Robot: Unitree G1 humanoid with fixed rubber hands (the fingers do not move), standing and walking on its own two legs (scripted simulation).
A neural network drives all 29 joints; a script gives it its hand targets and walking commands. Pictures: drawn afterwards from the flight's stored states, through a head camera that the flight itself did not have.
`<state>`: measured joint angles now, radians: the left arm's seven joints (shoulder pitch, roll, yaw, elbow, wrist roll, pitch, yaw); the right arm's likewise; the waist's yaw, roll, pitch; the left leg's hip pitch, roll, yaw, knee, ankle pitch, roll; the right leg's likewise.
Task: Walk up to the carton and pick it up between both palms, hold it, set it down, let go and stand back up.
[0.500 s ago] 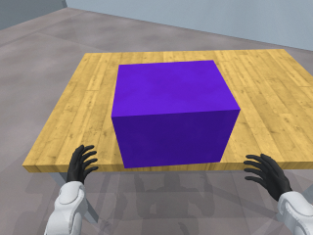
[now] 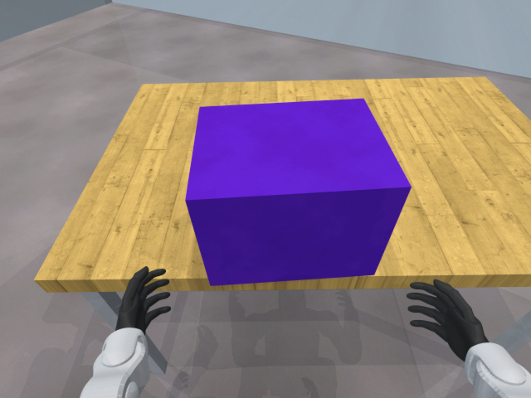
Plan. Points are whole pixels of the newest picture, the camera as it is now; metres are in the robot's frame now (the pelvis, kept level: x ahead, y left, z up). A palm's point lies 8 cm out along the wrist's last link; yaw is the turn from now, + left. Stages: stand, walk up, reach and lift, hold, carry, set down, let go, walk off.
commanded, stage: set down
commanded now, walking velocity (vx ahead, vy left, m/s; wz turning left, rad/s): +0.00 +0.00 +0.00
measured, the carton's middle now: (287, 191) +0.46 +0.01 +0.05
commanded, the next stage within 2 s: let go in 1.78 s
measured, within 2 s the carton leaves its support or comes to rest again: neither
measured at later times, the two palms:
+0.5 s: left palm (141, 338) +0.20 +0.23 -0.02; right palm (447, 347) +0.21 -0.22 -0.02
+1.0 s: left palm (143, 354) +0.19 +0.23 -0.05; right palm (430, 362) +0.20 -0.21 -0.06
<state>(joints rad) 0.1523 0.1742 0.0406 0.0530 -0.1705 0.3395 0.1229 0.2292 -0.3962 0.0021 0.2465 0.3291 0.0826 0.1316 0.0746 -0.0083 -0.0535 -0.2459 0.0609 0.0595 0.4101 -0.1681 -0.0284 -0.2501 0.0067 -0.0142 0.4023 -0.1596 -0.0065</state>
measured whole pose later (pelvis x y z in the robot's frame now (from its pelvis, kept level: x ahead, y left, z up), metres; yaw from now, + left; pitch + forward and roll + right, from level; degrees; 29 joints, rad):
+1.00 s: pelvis +0.02 +0.00 +0.00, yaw +0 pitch +2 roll +0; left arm 0.18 0.17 0.04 0.29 -0.15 0.24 0.04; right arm 0.25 -0.20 0.00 0.41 0.14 -0.04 0.04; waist 0.07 -0.01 0.03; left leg -0.24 0.06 0.06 0.40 -0.19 -0.03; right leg -0.25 0.00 -0.01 0.40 -0.18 -0.01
